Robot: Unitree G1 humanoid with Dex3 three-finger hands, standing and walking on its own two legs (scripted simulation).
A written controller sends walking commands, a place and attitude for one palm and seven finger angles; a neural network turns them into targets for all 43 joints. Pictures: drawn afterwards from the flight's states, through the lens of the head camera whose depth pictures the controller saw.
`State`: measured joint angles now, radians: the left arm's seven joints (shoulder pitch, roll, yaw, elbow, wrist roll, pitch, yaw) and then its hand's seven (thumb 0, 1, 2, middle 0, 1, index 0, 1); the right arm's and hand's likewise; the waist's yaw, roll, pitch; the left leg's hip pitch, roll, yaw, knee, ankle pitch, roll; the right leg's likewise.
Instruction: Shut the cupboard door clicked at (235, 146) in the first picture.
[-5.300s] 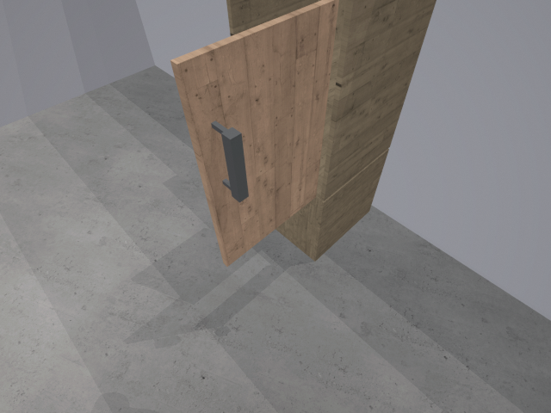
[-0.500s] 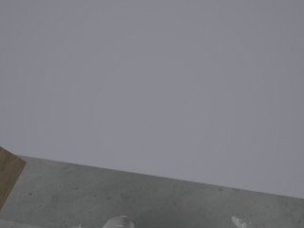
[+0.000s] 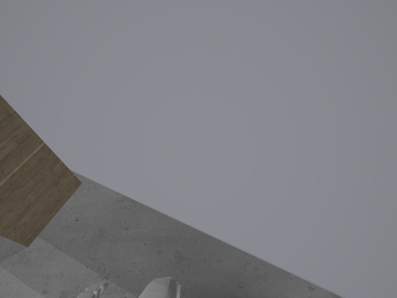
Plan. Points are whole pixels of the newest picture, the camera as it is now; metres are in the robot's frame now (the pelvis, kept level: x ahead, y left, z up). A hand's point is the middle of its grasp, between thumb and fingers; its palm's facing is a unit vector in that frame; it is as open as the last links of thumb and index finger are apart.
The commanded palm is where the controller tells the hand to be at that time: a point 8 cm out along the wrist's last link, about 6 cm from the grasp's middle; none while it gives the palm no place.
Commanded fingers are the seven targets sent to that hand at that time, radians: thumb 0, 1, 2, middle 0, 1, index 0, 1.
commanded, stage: turn to face it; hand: left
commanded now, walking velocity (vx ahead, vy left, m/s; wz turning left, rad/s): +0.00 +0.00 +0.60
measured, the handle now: out of the picture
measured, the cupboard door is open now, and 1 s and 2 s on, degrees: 90 90 90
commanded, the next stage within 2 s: take the last steps up to it in 1.76 s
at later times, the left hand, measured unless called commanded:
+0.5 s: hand out of the picture +0.04 +0.21 -0.16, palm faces +0.31 -0.90 -0.31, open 7.4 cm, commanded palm none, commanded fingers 0.00 0.90 0.90 -0.20 -0.30 -0.20 -0.30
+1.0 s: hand out of the picture -0.03 +0.20 -0.17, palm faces +0.60 -0.76 -0.25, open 7.4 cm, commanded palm none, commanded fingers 0.00 0.90 0.90 -0.20 -0.30 -0.20 -0.30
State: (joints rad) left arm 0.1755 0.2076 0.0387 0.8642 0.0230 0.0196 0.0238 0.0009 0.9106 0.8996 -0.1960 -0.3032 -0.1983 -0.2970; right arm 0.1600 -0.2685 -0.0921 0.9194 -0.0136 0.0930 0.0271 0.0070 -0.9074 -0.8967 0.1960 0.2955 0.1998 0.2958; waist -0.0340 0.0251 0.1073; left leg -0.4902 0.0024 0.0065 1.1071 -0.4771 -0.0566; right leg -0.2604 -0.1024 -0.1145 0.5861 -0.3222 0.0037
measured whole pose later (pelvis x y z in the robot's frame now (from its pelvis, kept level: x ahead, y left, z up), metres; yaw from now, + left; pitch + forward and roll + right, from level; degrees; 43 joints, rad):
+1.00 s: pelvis +0.03 -0.02 +0.00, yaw +37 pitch +1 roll -1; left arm 0.14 0.25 0.07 0.91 0.01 0.06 0.01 0.00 0.91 0.90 -0.20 -0.30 -0.20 -0.30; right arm 0.15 -0.22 -0.05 0.90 -0.02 0.04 0.01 0.00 -0.90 -0.90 0.20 0.30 0.20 0.30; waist -0.01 -0.02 0.11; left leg -0.30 -0.01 -0.02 0.54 -0.26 0.02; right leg -0.45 -0.08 -0.03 0.99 -0.46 0.08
